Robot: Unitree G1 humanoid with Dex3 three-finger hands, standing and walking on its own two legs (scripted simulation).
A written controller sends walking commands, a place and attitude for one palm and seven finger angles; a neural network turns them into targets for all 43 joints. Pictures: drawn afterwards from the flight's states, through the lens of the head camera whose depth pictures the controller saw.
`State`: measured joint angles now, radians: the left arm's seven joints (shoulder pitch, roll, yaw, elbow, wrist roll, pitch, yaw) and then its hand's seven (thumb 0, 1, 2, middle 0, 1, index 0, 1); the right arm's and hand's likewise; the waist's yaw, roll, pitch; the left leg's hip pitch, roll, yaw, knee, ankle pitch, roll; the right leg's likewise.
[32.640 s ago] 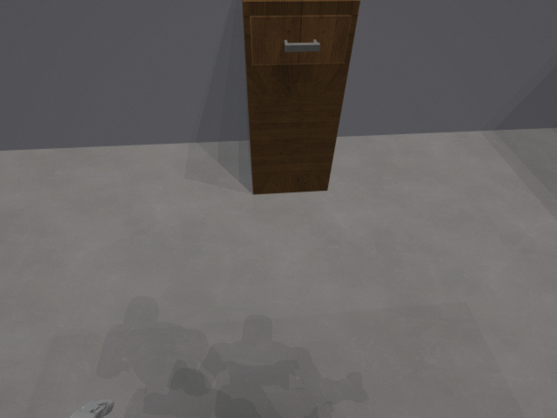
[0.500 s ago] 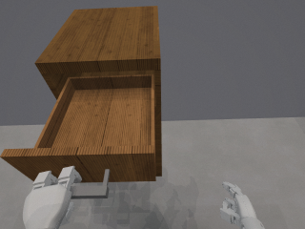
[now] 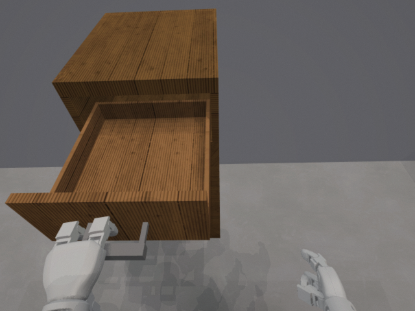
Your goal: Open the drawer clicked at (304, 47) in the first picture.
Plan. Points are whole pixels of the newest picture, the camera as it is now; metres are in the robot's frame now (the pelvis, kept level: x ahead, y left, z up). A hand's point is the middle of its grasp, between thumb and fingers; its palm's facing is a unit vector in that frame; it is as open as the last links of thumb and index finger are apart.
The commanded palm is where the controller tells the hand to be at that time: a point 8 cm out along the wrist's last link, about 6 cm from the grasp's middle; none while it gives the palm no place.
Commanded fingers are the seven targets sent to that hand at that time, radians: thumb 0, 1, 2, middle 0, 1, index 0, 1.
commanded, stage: lift the hand off the handle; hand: left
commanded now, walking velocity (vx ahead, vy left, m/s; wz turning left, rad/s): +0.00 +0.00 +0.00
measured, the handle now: (114, 239) +0.23 +0.21 +0.03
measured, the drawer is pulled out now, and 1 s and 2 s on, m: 0.30 0.30 0.30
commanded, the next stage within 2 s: draw the hand back to the body in 1.38 s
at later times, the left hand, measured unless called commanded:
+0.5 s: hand (79, 256) +0.18 +0.24 +0.07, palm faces +0.08 -0.08 -0.99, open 13.3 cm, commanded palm +0.16 +0.24 +0.13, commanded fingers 0.00 -0.50 0.30 -0.30 -1.20 -0.30 -1.20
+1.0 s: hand (52, 221) +0.20 +0.26 +0.15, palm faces +0.18 -0.10 -0.98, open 13.7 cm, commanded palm +0.16 +0.25 +0.20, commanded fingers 0.00 -0.50 0.30 -0.30 -1.20 -0.30 -1.20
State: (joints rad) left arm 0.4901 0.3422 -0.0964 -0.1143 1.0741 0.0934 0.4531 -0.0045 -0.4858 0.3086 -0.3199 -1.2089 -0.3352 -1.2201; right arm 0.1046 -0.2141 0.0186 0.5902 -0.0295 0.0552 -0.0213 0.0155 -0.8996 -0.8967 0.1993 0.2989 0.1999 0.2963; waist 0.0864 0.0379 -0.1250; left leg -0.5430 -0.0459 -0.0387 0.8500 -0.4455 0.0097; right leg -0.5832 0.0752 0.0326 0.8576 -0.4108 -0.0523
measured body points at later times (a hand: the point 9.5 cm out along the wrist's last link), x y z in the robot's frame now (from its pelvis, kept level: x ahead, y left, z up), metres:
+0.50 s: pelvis +0.00 +0.00 +0.02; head +0.01 -0.04 +0.46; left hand +0.17 +0.24 +0.12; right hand +0.23 -0.21 -0.07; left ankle -0.01 +0.12 -0.70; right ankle +0.01 -0.09 -0.70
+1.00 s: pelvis +0.01 +0.02 +0.03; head +0.00 -0.02 +0.48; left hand +0.19 +0.26 +0.20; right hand +0.25 -0.17 -0.05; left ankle -0.01 +0.12 -0.70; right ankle +0.01 -0.09 -0.70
